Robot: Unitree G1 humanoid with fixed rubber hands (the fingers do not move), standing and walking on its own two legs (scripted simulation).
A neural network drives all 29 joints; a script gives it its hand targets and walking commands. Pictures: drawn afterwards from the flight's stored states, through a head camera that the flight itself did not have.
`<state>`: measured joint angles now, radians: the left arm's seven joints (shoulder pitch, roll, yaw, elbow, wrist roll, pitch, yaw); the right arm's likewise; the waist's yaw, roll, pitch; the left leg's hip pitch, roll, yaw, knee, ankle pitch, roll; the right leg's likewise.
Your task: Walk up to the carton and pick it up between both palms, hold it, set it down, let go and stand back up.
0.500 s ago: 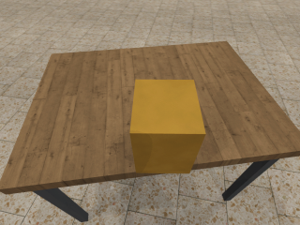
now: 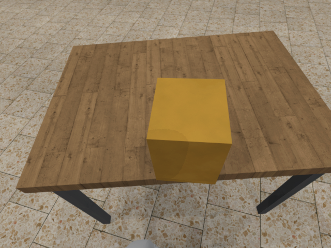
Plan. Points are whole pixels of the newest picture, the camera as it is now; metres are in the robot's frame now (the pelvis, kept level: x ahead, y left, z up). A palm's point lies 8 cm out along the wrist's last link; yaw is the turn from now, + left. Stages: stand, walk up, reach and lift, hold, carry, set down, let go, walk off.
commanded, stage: walk up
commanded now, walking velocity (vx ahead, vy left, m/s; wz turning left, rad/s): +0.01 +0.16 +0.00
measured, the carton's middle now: (187, 133) +0.38 -0.03 +0.04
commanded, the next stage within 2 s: none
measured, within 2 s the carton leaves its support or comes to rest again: neither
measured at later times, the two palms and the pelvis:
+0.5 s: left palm out of the picture -0.04 +0.35 -0.16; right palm out of the picture +0.00 -0.09 -0.12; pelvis -0.02 +0.13 +0.00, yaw +0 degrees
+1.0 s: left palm out of the picture -0.01 +0.34 -0.15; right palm out of the picture -0.08 -0.15 -0.12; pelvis -0.04 +0.11 +0.00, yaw -2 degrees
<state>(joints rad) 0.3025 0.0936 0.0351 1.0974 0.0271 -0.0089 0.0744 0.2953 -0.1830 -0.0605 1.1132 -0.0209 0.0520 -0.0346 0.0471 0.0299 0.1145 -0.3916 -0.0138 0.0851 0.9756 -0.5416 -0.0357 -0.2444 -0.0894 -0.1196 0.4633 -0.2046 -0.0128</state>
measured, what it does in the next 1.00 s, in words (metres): steps to the left: left foot, then right foot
